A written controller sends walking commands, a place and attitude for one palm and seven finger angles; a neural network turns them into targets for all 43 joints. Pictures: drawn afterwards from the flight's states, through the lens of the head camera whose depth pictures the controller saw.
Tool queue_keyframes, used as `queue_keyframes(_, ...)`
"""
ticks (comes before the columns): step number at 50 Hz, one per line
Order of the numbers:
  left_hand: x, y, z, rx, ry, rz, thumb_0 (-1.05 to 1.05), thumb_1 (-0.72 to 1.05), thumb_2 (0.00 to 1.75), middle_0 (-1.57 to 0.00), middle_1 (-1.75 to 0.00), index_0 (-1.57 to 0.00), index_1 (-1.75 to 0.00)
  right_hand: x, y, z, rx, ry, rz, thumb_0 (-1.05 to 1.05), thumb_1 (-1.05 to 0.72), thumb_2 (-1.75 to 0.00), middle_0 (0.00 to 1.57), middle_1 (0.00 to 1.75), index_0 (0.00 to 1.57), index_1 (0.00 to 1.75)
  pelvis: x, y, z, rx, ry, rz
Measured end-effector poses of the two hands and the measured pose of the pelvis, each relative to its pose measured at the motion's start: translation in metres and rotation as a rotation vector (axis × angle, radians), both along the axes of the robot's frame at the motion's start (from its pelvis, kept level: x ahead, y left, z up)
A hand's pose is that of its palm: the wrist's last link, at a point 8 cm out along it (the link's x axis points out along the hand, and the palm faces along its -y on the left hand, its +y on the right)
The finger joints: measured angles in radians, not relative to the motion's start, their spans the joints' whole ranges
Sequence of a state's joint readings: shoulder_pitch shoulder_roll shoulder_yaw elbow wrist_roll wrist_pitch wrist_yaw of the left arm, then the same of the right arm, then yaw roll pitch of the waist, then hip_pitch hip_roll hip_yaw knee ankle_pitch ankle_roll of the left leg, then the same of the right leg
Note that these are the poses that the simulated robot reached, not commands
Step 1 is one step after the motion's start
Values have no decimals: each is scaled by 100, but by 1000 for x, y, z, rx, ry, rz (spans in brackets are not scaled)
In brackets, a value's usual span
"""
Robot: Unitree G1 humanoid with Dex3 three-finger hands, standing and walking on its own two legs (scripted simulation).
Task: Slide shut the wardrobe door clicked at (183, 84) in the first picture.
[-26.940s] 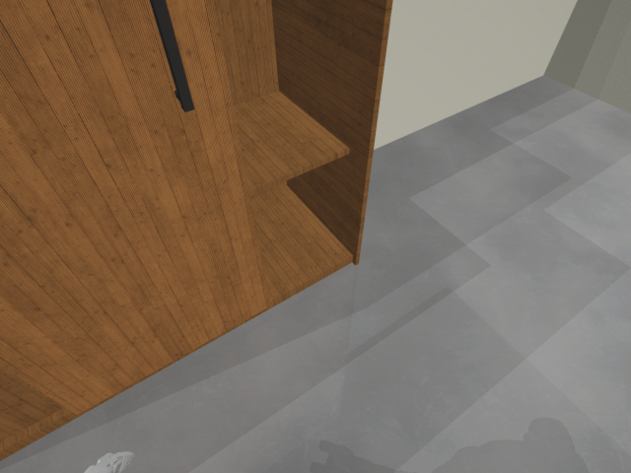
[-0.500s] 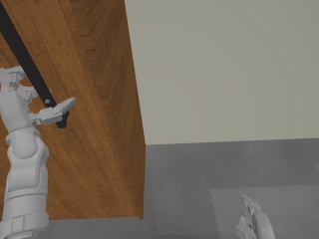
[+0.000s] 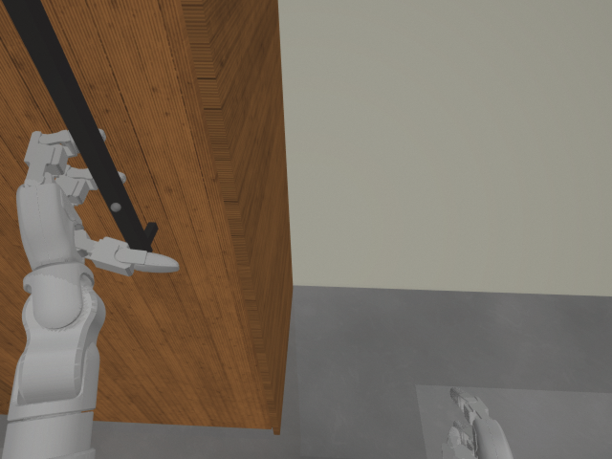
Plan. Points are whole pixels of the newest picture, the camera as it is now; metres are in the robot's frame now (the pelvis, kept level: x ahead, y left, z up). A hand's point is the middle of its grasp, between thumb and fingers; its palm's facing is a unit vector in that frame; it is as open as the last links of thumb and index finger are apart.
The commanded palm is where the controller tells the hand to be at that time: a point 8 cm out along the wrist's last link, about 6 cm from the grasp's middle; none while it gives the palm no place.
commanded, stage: slip the hand off the handle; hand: left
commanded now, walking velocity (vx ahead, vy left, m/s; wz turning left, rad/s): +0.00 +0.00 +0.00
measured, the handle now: (99, 137) +0.33 +0.26 +0.28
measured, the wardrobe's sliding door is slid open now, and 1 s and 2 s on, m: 0.00 0.00 0.00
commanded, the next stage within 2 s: draw the hand back to the body in 1.30 s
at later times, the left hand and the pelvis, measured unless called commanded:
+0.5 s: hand (43, 210) +0.29 +0.33 +0.21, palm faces +0.57 -0.81 -0.16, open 14.7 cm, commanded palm +0.24 +0.36 +0.21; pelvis -0.03 -0.02 +0.00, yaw +0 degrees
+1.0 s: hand out of the picture +0.22 +0.33 +0.21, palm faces +0.55 -0.82 -0.16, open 14.7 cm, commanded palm +0.16 +0.35 +0.21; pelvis -0.01 +0.02 +0.00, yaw +0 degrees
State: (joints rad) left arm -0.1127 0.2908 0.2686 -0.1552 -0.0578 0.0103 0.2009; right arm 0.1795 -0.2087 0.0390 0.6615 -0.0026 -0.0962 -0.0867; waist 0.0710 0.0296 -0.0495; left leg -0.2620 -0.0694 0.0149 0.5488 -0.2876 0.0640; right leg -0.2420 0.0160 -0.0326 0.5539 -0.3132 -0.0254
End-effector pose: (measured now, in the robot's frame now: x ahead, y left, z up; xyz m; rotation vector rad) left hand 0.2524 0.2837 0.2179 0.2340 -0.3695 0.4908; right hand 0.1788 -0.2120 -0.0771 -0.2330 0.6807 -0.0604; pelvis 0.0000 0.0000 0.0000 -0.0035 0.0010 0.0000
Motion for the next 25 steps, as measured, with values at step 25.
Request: queue_keyframes(25,-13,75,-2,7,51,94,-1,-55,20,-29,-118,-26,-115,-68,-57,-14,-103,112,-115,1,-91,-90,20,30,20,30,-28,-20,-4,-10,16,3)
